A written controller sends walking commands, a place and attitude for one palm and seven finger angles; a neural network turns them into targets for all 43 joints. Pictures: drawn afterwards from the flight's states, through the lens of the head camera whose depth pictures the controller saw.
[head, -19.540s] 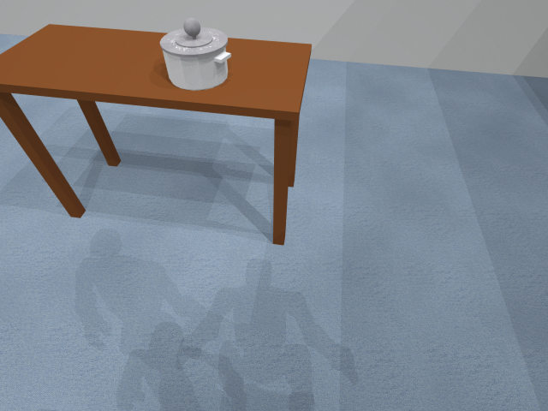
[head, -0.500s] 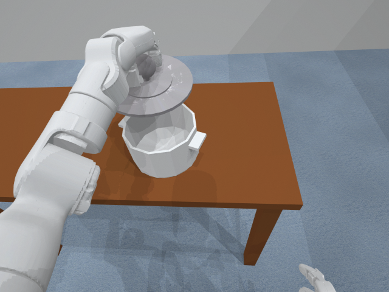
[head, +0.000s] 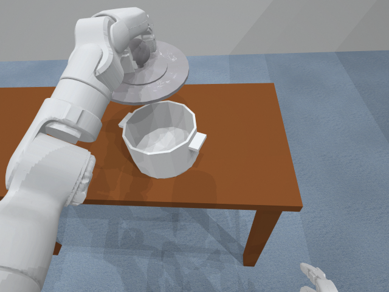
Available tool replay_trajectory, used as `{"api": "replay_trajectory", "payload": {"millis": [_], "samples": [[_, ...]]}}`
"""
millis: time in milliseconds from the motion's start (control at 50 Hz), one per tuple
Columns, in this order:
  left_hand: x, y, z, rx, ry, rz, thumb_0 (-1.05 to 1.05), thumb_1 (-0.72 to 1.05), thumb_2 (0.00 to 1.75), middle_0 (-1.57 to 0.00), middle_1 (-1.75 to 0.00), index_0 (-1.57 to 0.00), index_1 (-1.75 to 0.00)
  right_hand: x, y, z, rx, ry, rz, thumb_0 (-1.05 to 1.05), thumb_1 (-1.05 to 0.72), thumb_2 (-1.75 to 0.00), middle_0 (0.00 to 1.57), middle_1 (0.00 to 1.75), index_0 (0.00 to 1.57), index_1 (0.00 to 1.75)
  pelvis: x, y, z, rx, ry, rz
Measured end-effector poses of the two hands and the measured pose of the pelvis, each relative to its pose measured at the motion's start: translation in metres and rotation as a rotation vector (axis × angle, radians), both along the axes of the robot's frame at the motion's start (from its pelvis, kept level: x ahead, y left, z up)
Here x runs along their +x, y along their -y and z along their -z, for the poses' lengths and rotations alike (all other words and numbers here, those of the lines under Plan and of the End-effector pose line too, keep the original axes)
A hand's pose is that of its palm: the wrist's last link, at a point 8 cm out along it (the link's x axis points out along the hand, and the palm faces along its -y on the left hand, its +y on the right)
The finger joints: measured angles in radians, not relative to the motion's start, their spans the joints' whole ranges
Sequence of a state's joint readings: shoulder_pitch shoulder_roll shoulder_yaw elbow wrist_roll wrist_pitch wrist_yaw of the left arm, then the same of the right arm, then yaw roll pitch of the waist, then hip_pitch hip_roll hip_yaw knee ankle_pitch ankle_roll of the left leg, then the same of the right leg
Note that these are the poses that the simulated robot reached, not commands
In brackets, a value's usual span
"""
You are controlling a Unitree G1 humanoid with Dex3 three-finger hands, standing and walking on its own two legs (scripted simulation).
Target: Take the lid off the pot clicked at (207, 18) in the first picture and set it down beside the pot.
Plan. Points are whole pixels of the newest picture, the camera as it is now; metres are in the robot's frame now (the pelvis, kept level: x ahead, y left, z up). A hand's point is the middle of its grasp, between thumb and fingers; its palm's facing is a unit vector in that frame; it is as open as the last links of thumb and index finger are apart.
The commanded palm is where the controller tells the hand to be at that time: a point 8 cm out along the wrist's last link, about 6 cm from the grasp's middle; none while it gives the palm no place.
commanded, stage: lift the lid straight up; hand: left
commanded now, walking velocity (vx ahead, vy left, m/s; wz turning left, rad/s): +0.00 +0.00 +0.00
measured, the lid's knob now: (137, 51) +0.52 +0.10 +0.24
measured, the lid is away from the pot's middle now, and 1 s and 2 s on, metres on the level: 0.02 0.12 0.24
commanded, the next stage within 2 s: move the lid sideways beside the pot in 0.02 s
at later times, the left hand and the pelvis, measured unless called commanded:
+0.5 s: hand (114, 58) +0.48 +0.14 +0.25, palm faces -0.23 -0.02 -0.97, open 8.1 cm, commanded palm +0.47 +0.15 +0.32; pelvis +0.00 +0.00 +0.00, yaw +0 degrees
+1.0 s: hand (77, 63) +0.47 +0.21 +0.25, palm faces -0.23 -0.04 -0.97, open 8.1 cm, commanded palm +0.46 +0.21 +0.32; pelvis +0.00 +0.01 +0.00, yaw +0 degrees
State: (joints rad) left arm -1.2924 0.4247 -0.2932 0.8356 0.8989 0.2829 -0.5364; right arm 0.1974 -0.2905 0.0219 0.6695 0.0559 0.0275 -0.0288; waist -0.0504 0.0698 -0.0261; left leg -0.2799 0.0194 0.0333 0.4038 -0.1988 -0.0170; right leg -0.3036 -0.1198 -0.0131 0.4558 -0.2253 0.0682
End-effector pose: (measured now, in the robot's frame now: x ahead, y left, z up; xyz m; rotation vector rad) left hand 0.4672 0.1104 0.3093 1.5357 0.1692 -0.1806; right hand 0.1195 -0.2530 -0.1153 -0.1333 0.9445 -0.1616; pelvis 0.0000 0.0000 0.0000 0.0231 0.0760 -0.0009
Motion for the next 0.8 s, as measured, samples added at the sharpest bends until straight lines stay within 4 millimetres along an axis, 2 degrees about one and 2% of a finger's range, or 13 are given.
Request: {"api": "replay_trajectory", "payload": {"millis": [160, 300, 580, 800], "samples": [[-0.002, 0.003, 0.003, 0.015, -0.003, 0.023, 0.09, 0.29, 0.95, -1.08, -1.13, -0.50, -0.86, 0.005, -0.004, -0.002, -0.004, 0.018, -0.010, 0.01, -0.91, -0.90, 0.20, 0.30, 0.20, 0.30, -0.001, -0.002, 0.000, -0.002, 0.002, -0.006], [0.004, -0.002, 0.001, 0.006, 0.011, 0.018, 0.09, 0.29, 0.95, -1.09, -1.13, -0.50, -0.86, 0.000, -0.008, 0.000, 0.005, 0.007, 0.000, 0.01, -0.91, -0.90, 0.20, 0.30, 0.20, 0.30, -0.001, -0.002, 0.000, -0.001, -0.006, 0.003], [0.009, -0.043, 0.004, 0.007, -0.022, -0.063, 0.09, 0.29, 0.95, -1.08, -1.13, -0.50, -0.86, -0.017, 0.003, 0.002, -0.017, -0.057, 0.034, 0.01, -0.91, -0.90, 0.20, 0.30, 0.20, 0.30, 0.001, -0.002, 0.000, -0.005, -0.012, 0.002], [0.004, -0.070, 0.004, 0.011, -0.015, -0.079, 0.09, 0.29, 0.95, -1.08, -1.13, -0.50, -0.86, -0.011, 0.006, -0.005, -0.041, -0.057, 0.029, 0.01, -0.91, -0.90, 0.20, 0.30, 0.20, 0.30, 0.001, -0.005, -0.001, -0.013, -0.012, -0.006]]}}
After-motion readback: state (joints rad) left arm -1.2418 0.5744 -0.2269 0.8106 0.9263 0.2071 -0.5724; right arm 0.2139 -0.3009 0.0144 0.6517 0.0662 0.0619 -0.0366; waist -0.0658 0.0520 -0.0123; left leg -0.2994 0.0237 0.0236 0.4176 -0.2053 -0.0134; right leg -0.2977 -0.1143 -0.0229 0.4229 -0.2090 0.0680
